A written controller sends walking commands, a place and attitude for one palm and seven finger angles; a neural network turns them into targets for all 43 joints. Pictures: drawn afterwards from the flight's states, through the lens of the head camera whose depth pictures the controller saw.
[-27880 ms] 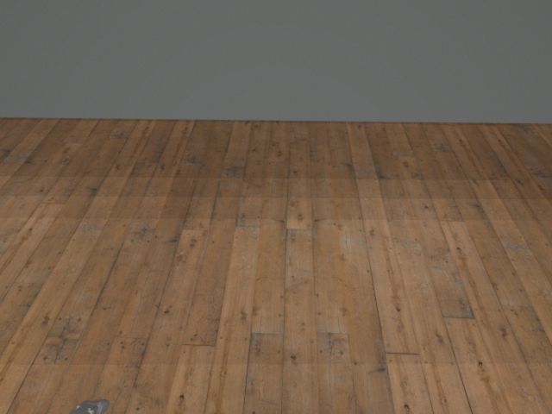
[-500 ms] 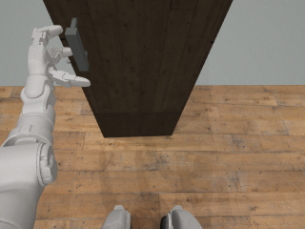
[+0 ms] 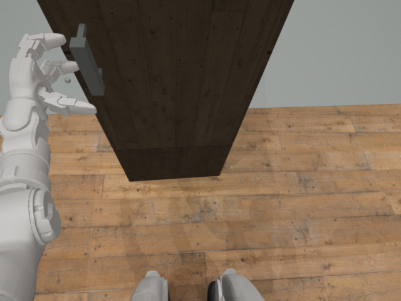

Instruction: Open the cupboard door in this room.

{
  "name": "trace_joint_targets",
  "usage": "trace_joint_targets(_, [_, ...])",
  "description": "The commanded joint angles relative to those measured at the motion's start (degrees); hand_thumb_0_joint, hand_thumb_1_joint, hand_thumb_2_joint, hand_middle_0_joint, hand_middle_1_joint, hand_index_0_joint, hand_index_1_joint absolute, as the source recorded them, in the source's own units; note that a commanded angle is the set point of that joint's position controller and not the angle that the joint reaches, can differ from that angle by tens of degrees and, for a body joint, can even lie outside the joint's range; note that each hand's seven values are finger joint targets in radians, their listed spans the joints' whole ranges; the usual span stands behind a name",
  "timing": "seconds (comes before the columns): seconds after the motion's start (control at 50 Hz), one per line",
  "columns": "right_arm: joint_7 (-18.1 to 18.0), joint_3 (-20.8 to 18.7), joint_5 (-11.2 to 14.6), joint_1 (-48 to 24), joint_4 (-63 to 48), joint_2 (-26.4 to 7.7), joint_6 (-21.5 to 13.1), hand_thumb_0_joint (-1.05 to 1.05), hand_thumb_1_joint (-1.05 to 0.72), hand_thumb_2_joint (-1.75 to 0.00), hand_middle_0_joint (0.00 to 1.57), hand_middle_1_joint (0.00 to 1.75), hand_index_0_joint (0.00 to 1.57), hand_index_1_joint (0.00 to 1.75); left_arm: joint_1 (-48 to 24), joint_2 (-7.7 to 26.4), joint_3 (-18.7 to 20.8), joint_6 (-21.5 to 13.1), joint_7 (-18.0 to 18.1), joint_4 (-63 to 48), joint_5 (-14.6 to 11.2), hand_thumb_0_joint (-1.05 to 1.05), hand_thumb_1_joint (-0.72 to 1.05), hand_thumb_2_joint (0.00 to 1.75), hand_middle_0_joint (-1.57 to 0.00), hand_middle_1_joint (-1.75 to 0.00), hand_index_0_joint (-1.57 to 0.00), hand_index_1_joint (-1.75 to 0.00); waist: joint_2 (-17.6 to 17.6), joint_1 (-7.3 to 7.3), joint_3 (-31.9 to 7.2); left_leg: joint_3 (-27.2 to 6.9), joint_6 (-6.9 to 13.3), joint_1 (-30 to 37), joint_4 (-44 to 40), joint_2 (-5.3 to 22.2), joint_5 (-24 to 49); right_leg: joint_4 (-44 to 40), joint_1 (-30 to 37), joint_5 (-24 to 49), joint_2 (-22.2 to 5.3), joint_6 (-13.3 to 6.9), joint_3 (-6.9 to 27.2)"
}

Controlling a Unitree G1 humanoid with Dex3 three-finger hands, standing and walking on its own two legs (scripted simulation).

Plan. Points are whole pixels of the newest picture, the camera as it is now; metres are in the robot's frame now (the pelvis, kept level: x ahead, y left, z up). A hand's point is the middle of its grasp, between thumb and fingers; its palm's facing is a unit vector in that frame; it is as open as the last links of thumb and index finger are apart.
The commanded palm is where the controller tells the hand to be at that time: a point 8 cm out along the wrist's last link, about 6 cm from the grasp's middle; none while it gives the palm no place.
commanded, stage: move the hooked fingers beside the handle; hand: left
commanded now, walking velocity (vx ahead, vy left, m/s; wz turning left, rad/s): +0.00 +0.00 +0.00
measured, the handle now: (90, 61) +0.56 +0.20 +0.09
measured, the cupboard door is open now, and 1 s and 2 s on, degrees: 0 0 0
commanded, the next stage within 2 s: slide the fingers in behind the handle in 1.66 s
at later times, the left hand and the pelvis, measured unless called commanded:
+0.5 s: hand (60, 83) +0.50 +0.24 +0.09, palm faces +0.04 -1.00 +0.00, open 14.1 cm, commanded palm +0.48 +0.28 +0.09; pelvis +0.00 +0.01 +0.00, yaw -2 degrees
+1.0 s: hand (45, 85) +0.49 +0.26 +0.10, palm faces +0.04 -1.00 -0.01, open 14.0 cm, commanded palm +0.48 +0.30 +0.09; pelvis -0.01 +0.01 +0.00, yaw -2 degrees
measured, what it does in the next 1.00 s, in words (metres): stands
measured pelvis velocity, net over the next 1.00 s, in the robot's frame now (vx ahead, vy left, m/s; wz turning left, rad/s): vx -0.01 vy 0.01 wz -0.03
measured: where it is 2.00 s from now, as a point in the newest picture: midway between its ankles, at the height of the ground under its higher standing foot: outside the picture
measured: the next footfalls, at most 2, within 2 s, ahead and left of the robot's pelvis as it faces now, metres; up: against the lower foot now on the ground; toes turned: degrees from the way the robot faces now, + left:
none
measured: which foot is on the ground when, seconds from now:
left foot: down 0.00-1.00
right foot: down 0.00-1.00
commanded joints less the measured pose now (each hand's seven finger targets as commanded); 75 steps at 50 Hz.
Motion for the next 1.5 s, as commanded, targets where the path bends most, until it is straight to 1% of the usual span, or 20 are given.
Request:
trace_joint_targets(0.0, [-1.02,-3.42,0.27,10.48,-2.65,-10.59,0.12,0.00,-0.90,-0.90,0.20,0.30,0.20,0.30,-25.00,9.81,0.04,-3.43,-3.10,-12.68,0.37,0.00,-0.50,0.30,-0.30,-1.20,-0.30,-1.20,7.67,-3.01,-26.56,-3.12,0.06,24.40,-5.22,-0.61,25.55,-4.16,7.19,18.51,3.09,-0.92,2.61])
trace_joint_targets(0.16, [-1.32,-3.32,0.61,9.91,-3.50,-10.53,0.99,0.00,-0.90,-0.90,0.20,0.30,0.20,0.30,-23.22,12.22,1.55,-2.89,-3.96,-12.89,0.40,0.00,-0.50,0.30,-0.30,-1.20,-0.30,-1.20,7.98,-2.94,-25.23,-2.37,0.07,23.28,-5.56,-0.42,25.58,-4.28,7.85,19.37,3.08,-0.55,2.88])
trace_joint_targets(0.28, [-1.43,-3.28,0.71,9.60,-4.97,-10.78,1.58,0.00,-0.90,-0.90,0.20,0.30,0.20,0.30,-18.18,16.86,5.92,-2.85,-4.95,-12.66,-0.13,0.00,-0.50,0.30,-0.30,-1.20,-0.30,-1.20,6.20,-1.03,-26.07,-1.51,0.20,21.39,-5.57,-0.46,26.44,-4.04,11.49,21.60,3.19,-0.48,3.15])
trace_joint_targets(0.32, [-1.54,-3.17,0.80,9.42,-5.45,-10.69,1.79,0.00,-0.90,-0.90,0.20,0.30,0.20,0.30,-18.79,18.48,6.83,-3.36,-5.10,-14.74,-0.20,0.00,-0.50,0.30,-0.30,-1.20,-0.30,-1.20,8.37,-0.43,-27.39,-1.65,0.00,22.43,-5.68,-0.42,28.09,-3.63,11.79,22.11,3.16,-0.56,3.20])
trace_joint_targets(0.52, [-2.17,-3.19,0.86,9.39,-5.52,-11.19,1.88,0.00,-0.90,-0.90,0.20,0.30,0.20,0.30,-19.51,21.30,8.37,-3.42,-5.81,-13.91,-0.08,0.00,-0.50,0.30,-0.30,-1.20,-0.30,-1.20,8.20,-1.02,-26.25,-1.97,-0.18,22.48,-5.69,-0.09,26.67,-3.68,10.01,20.12,3.20,-0.47,3.04])
trace_joint_targets(0.64, [-2.13,-3.32,0.90,9.31,-5.56,-11.26,1.99,0.00,-0.90,-0.90,0.20,0.30,0.20,0.30,-18.15,20.16,7.70,-3.66,-7.47,-15.40,-1.15,0.00,-0.50,0.30,-0.30,-1.20,-0.30,-1.20,10.09,-0.51,-27.73,-2.61,-0.84,26.05,-5.66,0.28,30.07,-3.78,8.62,19.83,3.37,-0.65,2.60])
trace_joint_targets(0.68, [-2.09,-3.26,0.99,9.10,-5.42,-11.25,2.15,0.00,-0.90,-0.90,0.20,0.30,0.20,0.30,-17.27,17.84,6.03,-2.72,-7.82,-13.09,-1.39,0.00,-0.50,0.30,-0.30,-1.20,-0.30,-1.20,8.56,-1.33,-24.62,-2.39,-0.64,24.65,-5.95,0.29,27.43,-4.36,7.16,18.15,3.45,-0.52,2.36])
trace_joint_targets(0.76, [-2.55,-3.02,1.02,9.26,-5.56,-11.78,2.05,0.00,-0.90,-0.90,0.20,0.30,0.20,0.30,-19.63,21.56,7.65,-2.11,-7.58,-12.23,-0.80,0.00,-0.50,0.30,-0.30,-1.20,-0.30,-1.20,7.10,-1.51,-23.55,-2.40,-0.14,21.17,-6.44,-0.09,23.02,-4.45,8.37,16.69,3.18,-0.51,2.81])
trace_joint_targets(0.84, [-2.65,-3.02,0.84,9.20,-5.31,-11.72,1.83,0.00,-0.90,-0.90,0.20,0.30,0.20,0.30,-20.40,23.60,8.95,-3.50,-7.55,-13.19,-0.43,0.00,-0.50,0.30,-0.30,-1.20,-0.30,-1.20,9.48,-1.11,-24.93,-2.67,-0.57,22.87,-6.02,0.07,24.27,-4.05,7.73,16.58,3.20,-0.71,2.81])
trace_joint_targets(0.92, [-2.71,-2.89,1.05,8.93,-5.26,-11.71,1.66,0.00,-0.90,-0.90,0.20,0.30,0.20,0.30,-20.50,20.50,6.37,-3.01,-8.41,-11.33,-0.82,0.00,-0.50,0.30,-0.30,-1.20,-0.30,-1.20,8.83,-2.13,-23.12,-2.82,-0.46,22.44,-6.28,0.14,21.51,-4.52,5.64,14.26,3.27,-0.60,2.64])
trace_joint_targets(0.98, [-3.00,-2.75,1.05,9.13,-5.41,-12.14,1.52,0.00,-0.90,-0.90,0.20,0.30,0.20,0.30,-21.30,23.12,7.68,-2.19,-8.20,-10.26,-0.34,0.00,-0.50,0.30,-0.30,-1.20,-0.30,-1.20,7.34,-1.90,-22.89,-2.77,-0.05,19.87,-6.51,-0.06,18.39,-4.66,6.88,12.76,3.09,-0.57,2.94])
trace_joint_targets(1.02, [-2.99,-2.64,0.86,9.23,-5.40,-12.05,1.30,0.00,-0.90,-0.90,0.20,0.30,0.20,0.30,-22.33,24.08,8.24,-2.59,-8.06,-11.58,-0.19,0.00,-0.50,0.30,-0.30,-1.20,-0.30,-1.20,9.89,-1.53,-25.21,-2.93,-0.31,21.52,-6.13,-0.06,20.24,-4.18,6.61,13.54,3.04,-0.68,3.01])
trace_joint_targets(1.08, [-2.95,-2.61,0.80,9.39,-5.28,-11.98,1.20,0.00,-0.90,-0.90,0.20,0.30,0.20,0.30,-23.10,22.70,7.10,-2.42,-8.05,-11.14,-0.23,0.00,-0.50,0.30,-0.30,-1.20,-0.30,-1.20,8.87,-2.39,-24.32,-2.67,-0.13,20.79,-5.76,0.00,19.66,-4.46,6.11,13.38,3.12,-0.45,3.09])
trace_joint_targets(1.1, [-3.05,-2.64,0.73,9.72,-5.24,-12.17,1.19,0.00,-0.90,-0.90,0.20,0.30,0.20,0.30,-22.98,24.79,8.89,-2.71,-7.99,-11.06,-0.29,0.00,-0.50,0.30,-0.30,-1.20,-0.30,-1.20,7.55,-2.15,-24.81,-2.75,0.07,20.31,-5.53,0.02,20.13,-4.21,7.04,13.98,3.15,-0.55,3.16])
trace_joint_targets(1.18, [-2.92,-2.47,0.92,9.50,-5.68,-11.98,1.35,0.00,-0.90,-0.90,0.20,0.30,0.20,0.30,-21.25,24.73,8.47,-2.11,-8.47,-10.40,0.00,0.00,-0.50,0.30,-0.30,-1.20,-0.30,-1.20,8.92,-1.92,-24.75,-2.17,0.01,19.57,-5.54,-0.08,20.66,-4.25,7.72,15.12,3.17,-0.39,3.32])
trace_joint_targets(1.22, [-3.03,-2.53,0.93,9.71,-5.76,-12.26,1.44,0.00,-0.90,-0.90,0.20,0.30,0.20,0.30,-21.20,27.49,10.31,-2.11,-8.52,-10.77,0.11,0.00,-0.50,0.30,-0.30,-1.20,-0.30,-1.20,8.35,-1.41,-25.33,-2.26,0.12,18.94,-5.48,-0.02,21.30,-3.95,8.85,15.92,3.17,-0.40,3.43])
trace_joint_targets(1.34, [-2.79,-2.84,0.81,10.00,-6.01,-12.02,1.65,0.00,-0.90,-0.90,0.20,0.30,0.20,0.30,-19.50,26.30,10.43,-2.58,-9.40,-13.37,-0.80,0.00,-0.50,0.30,-0.30,-1.20,-0.30,-1.20,10.19,-0.90,-28.53,-2.09,-0.19,22.42,-5.08,0.15,25.13,-3.75,9.13,18.15,3.47,-0.50,3.16])
trace_joint_targets(1.38, [-2.74,-2.80,0.97,9.92,-5.65,-11.92,1.83,0.00,-0.90,-0.90,0.20,0.30,0.20,0.30,-19.94,24.01,8.58,-2.02,-9.78,-12.31,-1.00,0.00,-0.50,0.30,-0.30,-1.20,-0.30,-1.20,8.69,-1.85,-25.72,-2.16,-0.02,21.40,-5.32,0.22,23.69,-4.18,8.00,17.16,3.57,-0.33,2.98])
trace_joint_targets(1.44, [-2.83,-3.02,0.93,10.06,-5.72,-12.04,1.93,0.00,-0.90,-0.90,0.20,0.30,0.20,0.30,-18.68,25.14,9.76,-1.85,-9.81,-13.16,-1.18,0.00,-0.50,0.30,-0.30,-1.20,-0.30,-1.20,9.32,-1.12,-26.78,-2.32,-0.22,22.71,-5.47,0.30,25.70,-4.01,8.21,18.08,3.52,-0.43,2.83])
trace_joint_targets(1.48, [-2.62,-3.07,0.92,9.90,-5.74,-11.78,2.03,0.00,-0.90,-0.90,0.20,0.30,0.20,0.30,-17.72,22.98,8.59,-1.72,-9.94,-13.60,-1.44,0.00,-0.50,0.30,-0.30,-1.20,-0.30,-1.20,9.36,-1.11,-26.27,-2.26,-0.34,23.45,-5.51,0.30,26.29,-4.18,7.86,18.27,3.59,-0.49,2.58])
